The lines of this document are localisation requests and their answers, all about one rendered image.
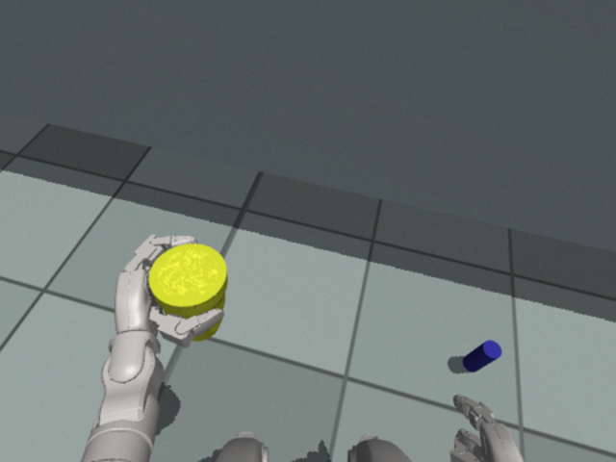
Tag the left robot hand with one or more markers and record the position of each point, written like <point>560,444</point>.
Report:
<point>136,307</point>

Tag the right robot hand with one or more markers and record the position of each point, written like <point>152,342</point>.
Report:
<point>495,443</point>

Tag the left robot arm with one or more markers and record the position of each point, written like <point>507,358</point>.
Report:
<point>125,426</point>

